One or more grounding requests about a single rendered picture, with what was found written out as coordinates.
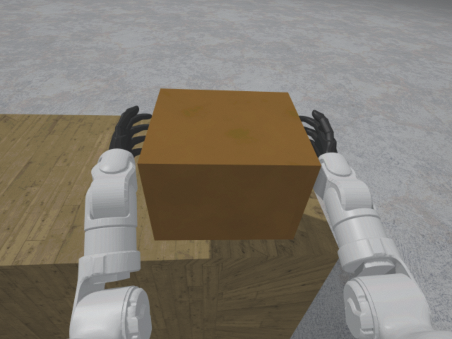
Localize right robot upper arm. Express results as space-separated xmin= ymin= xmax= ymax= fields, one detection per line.
xmin=343 ymin=273 xmax=452 ymax=339

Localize right robot forearm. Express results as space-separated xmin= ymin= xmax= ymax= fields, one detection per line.
xmin=313 ymin=153 xmax=433 ymax=327

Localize left robot forearm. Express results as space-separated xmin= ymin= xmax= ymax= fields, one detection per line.
xmin=69 ymin=148 xmax=141 ymax=339

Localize pedestal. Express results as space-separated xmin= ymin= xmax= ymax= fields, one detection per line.
xmin=0 ymin=114 xmax=339 ymax=339

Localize right robot hand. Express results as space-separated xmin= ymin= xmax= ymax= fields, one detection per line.
xmin=299 ymin=110 xmax=338 ymax=158

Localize carton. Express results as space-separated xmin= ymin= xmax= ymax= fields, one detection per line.
xmin=137 ymin=88 xmax=321 ymax=240

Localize left robot hand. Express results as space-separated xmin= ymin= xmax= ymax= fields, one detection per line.
xmin=109 ymin=105 xmax=152 ymax=157

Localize left robot upper arm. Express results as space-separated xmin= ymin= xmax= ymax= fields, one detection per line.
xmin=70 ymin=285 xmax=152 ymax=339

